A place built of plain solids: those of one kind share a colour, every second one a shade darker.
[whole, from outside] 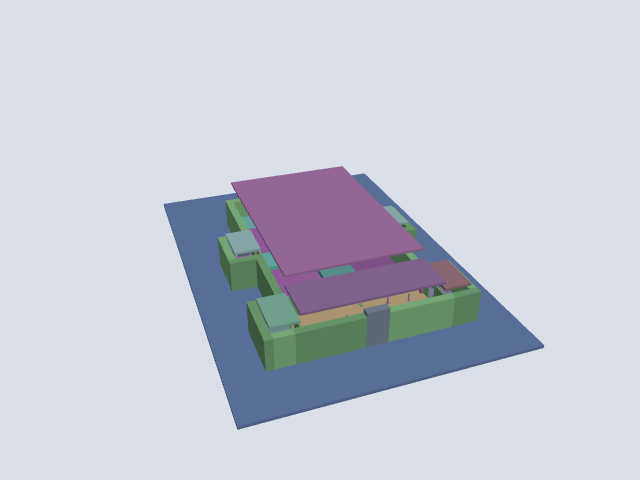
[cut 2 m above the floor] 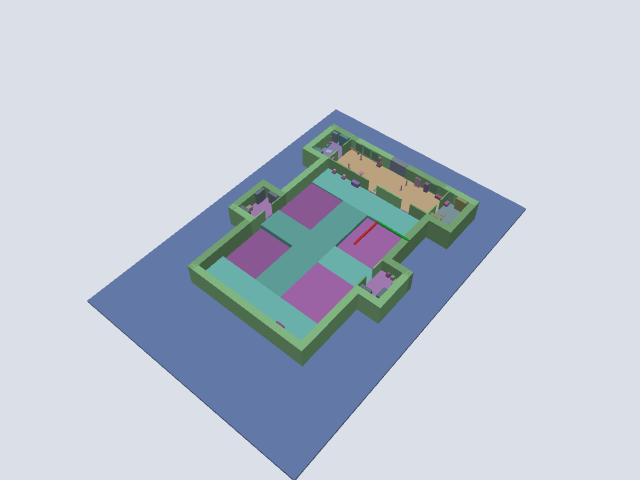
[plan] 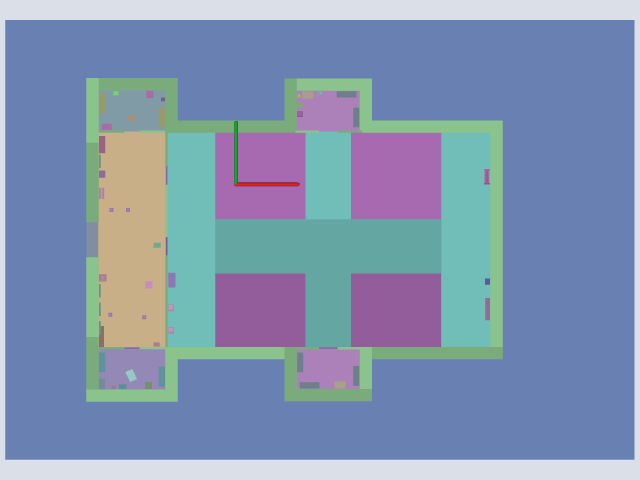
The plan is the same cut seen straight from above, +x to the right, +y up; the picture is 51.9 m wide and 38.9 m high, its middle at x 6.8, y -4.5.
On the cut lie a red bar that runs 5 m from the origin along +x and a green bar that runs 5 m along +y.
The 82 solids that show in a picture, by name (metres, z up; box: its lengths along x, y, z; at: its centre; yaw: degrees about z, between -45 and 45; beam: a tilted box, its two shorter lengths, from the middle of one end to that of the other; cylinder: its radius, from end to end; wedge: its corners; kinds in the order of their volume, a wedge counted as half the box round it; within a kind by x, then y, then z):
{
 "ground_under_all_1": {"box": [51.0, 35.66, 0.4], "at": [6.79, -4.49, -1.71]},
 "wall_1": {"box": [1.0, 5.25, 4.25], "at": [-11.64, -14.99, 0.57]},
 "wall_2": {"box": [1.0, 8.28, 4.25], "at": [-11.64, -10.03, 0.57]},
 "wall_3": {"box": [1.0, 8.28, 4.25], "at": [-11.64, 1.05, 0.57]},
 "wall_4": {"box": [1.0, 5.25, 4.25], "at": [-11.64, 6.01, 0.57]},
 "wall_5": {"box": [2.3, 0.2, 4.25], "at": [-10.19, -13.27, 0.57]},
 "wall_6": {"box": [2.3, 0.2, 4.25], "at": [-10.19, 4.29, 0.57]},
 "wall_7": {"box": [7.4, 1.0, 4.25], "at": [-8.44, -17.12, 0.57]},
 "wall_8": {"box": [7.4, 1.0, 4.25], "at": [-8.44, 8.14, 0.57]},
 "wall_9": {"box": [2.3, 0.2, 4.25], "at": [-6.68, -13.27, 0.57]},
 "wall_10": {"box": [2.3, 0.2, 4.25], "at": [-6.68, 4.29, 0.57]},
 "wall_11": {"box": [0.2, 7.6, 4.25], "at": [-5.63, -9.57, 0.57]},
 "wall_12": {"box": [0.2, 4.25, 4.25], "at": [-5.63, -2.14, 0.57]},
 "wall_13": {"box": [0.2, 2.9, 4.25], "at": [-5.63, 2.94, 0.57]},
 "wall_14": {"box": [1.0, 4.45, 4.25], "at": [-5.23, -15.39, 0.57]},
 "wall_15": {"box": [1.0, 4.45, 4.25], "at": [-5.23, 6.41, 0.57]},
 "wall_16": {"box": [10.55, 1.0, 4.25], "at": [-0.46, -13.67, 0.57]},
 "wall_17": {"box": [10.55, 1.0, 4.25], "at": [-0.46, 4.69, 0.57]},
 "wall_18": {"box": [1.0, 4.4, 4.25], "at": [4.41, -15.37, 0.57]},
 "wall_19": {"box": [1.0, 4.4, 4.25], "at": [4.41, 6.38, 0.57]},
 "wall_20": {"box": [2.0, 0.2, 4.25], "at": [5.71, -13.27, 0.57]},
 "wall_21": {"box": [2.0, 0.2, 4.25], "at": [5.71, 4.29, 0.57]},
 "wall_22": {"box": [1.91, 0.2, 4.25], "at": [5.76, 4.29, 0.57]},
 "wall_23": {"box": [7.1, 1.0, 4.25], "at": [7.46, -17.07, 0.57]},
 "wall_24": {"box": [7.1, 1.0, 4.25], "at": [7.46, 8.09, 0.57]},
 "wall_25": {"box": [1.9, 0.2, 4.25], "at": [9.17, -13.27, 0.57]},
 "wall_26": {"box": [2.0, 0.2, 4.25], "at": [9.22, -13.27, 0.57]},
 "wall_27": {"box": [2.0, 0.2, 4.25], "at": [9.22, 4.29, 0.57]},
 "wall_28": {"box": [1.0, 4.4, 4.25], "at": [10.52, -15.37, 0.57]},
 "wall_29": {"box": [1.0, 4.4, 4.25], "at": [10.52, 6.38, 0.57]},
 "wall_30": {"box": [11.51, 1.0, 4.25], "at": [15.86, -13.67, 0.57]},
 "wall_31": {"box": [11.51, 1.0, 4.25], "at": [15.86, 4.69, 0.57]},
 "wall_32": {"box": [1.0, 19.35, 4.25], "at": [21.12, -4.49, 0.57]},
 "floor_gang_1": {"box": [3.95, 17.55, 1.56], "at": [-3.66, -4.49, -0.78]},
 "floor_gang_2": {"box": [3.7, 6.05, 1.56], "at": [7.46, -10.24, -0.78]},
 "floor_gang_3": {"box": [18.3, 4.4, 1.56], "at": [7.46, -5.01, -0.78]},
 "floor_gang_4": {"box": [3.7, 7.1, 1.56], "at": [7.46, 0.73, -0.78]},
 "floor_gang_5": {"box": [4.1, 17.55, 1.56], "at": [18.66, -4.49, -0.78]},
 "step_tier_1": {"box": [7.3, 6.05, 1.3], "at": [1.97, -10.24, -0.91]},
 "step_tier_2": {"box": [7.3, 7.1, 0.99], "at": [1.97, 0.73, -1.06]},
 "step_tier_3": {"box": [7.3, 6.05, 0.81], "at": [12.96, -10.24, -1.16]},
 "step_tier_4": {"box": [7.3, 7.1, 1.56], "at": [12.96, 0.73, -0.78]},
 "floor_foyer_1": {"box": [5.6, 17.55, 1.56], "at": [-8.44, -4.49, -0.78]},
 "ceil_hall_1": {"box": [26.35, 17.55, 0.3], "at": [7.54, -4.49, 5.75]},
 "floor_side_1": {"box": [5.3, 3.4, 1.56], "at": [7.46, -14.96, -0.78]},
 "floor_side_2": {"box": [5.3, 3.4, 1.56], "at": [7.46, 5.99, -0.78]},
 "floor_cloaks_1": {"box": [5.6, 3.45, 1.56], "at": [-8.44, 6.01, -0.78]},
 "floor_store_1": {"box": [5.6, 3.45, 1.56], "at": [-8.44, -14.99, -0.78]},
 "ceil_foyer_1": {"box": [5.6, 17.55, 0.3], "at": [-8.44, -4.49, 4.35]},
 "door_leaf_1": {"box": [0.97, 2.8, 4.83], "at": [-11.65, -4.49, 0.85]},
 "ceil_side_1": {"box": [5.3, 3.4, 0.3], "at": [7.46, -14.96, 3.4]},
 "ceil_side_2": {"box": [5.3, 3.4, 0.3], "at": [7.46, 5.99, 3.4]},
 "shelves_side_1": {"box": [0.5, 1.6, 2.0], "at": [5.2, -14.41, 1.0]},
 "shelves_side_2": {"box": [1.6, 0.5, 2.0], "at": [5.96, -16.29, 1.0]},
 "shelves_side_3": {"box": [1.6, 0.5, 2.0], "at": [8.96, 7.3, 1.0]},
 "shelves_side_4": {"box": [0.5, 1.6, 2.0], "at": [9.73, -15.52, 1.0]},
 "shelves_side_5": {"box": [0.5, 1.6, 2.0], "at": [9.73, 5.43, 1.0]},
 "ceil_cloaks_1": {"box": [5.6, 3.45, 0.3], "at": [-8.44, 6.01, 3.4]},
 "ceil_store_1": {"box": [5.6, 3.45, 0.3], "at": [-8.44, -14.99, 3.4]},
 "shelves_cloaks_1": {"box": [0.5, 1.6, 2.0], "at": [-10.86, 6.58, 1.0]},
 "shelves_cloaks_2": {"box": [0.5, 1.6, 2.0], "at": [-6.01, 5.43, 1.0]},
 "shelves_store_1": {"box": [0.5, 1.6, 2.0], "at": [-10.86, -14.41, 1.0]},
 "shelves_store_2": {"box": [0.5, 1.6, 2.0], "at": [-6.01, -15.56, 1.0]},
 "poster_case_foyer_1": {"box": [0.14, 1.1, 1.6], "at": [-11.04, -11.62, 1.3]},
 "poster_case_foyer_2": {"box": [0.14, 1.1, 1.6], "at": [-11.04, -10.12, 1.3]},
 "poster_case_foyer_3": {"box": [0.14, 1.1, 1.6], "at": [-11.04, -8.62, 1.3]},
 "poster_case_foyer_4": {"box": [0.14, 1.1, 1.6], "at": [-11.04, 1.89, 1.3]},
 "step_strewn_sheet_offcut_1": {"box": [0.61, 0.91, 1.58], "at": [-8.5, -15.49, -0.77], "yaw": 25.3},
 "hamper_side_1": {"box": [0.9, 0.6, 0.72], "at": [5.82, 7.25, 0.36]},
 "hamper_side_2": {"box": [0.9, 0.6, 0.72], "at": [8.41, -16.23, 0.36]},
 "lockers_store_1": {"box": [0.48, 0.9, 1.8], "at": [-10.87, -16.16, 0.9]},
 "case_1": {"box": [0.6, 1.2, 0.66], "at": [-5.2, -7.75, 0.42]},
 "machine_foyer_1": {"box": [0.5, 0.6, 1.5], "at": [-10.86, 0.83, 0.85]},
 "step_strewn_carton_folded_1": {"box": [0.61, 0.41, 1.65], "at": [-6.4, -4.92, -0.73]},
 "case_cloaks_1": {"box": [0.8, 0.5, 0.41], "at": [-10.48, 4.67, 0.29]},
 "case_cloaks_2": {"box": [0.6, 0.6, 0.56], "at": [-6.99, 7.3, 0.37]},
 "bench_foyer_1": {"box": [0.5, 1.4, 0.46], "at": [-10.86, 3.23, 0.22]},
 "barrel_store_1": {"box": [0.58, 0.58, 0.89], "at": [-7.09, -16.3, 0.44]},
 "standee_foyer_1": {"box": [0.14, 0.91, 1.59], "at": [-10.89, -0.72, 0.84]},
 "form_1": {"box": [0.4, 1.82, 0.05], "at": [20.38, -10.1, 0.43]},
 "form_foyer_1": {"box": [0.4, 1.81, 0.05], "at": [-10.9, -12.37, 0.43]},
 "high_table_foyer_1": {"box": [0.6, 0.6, 0.05], "at": [-7.07, -8.13, 1.0]}
}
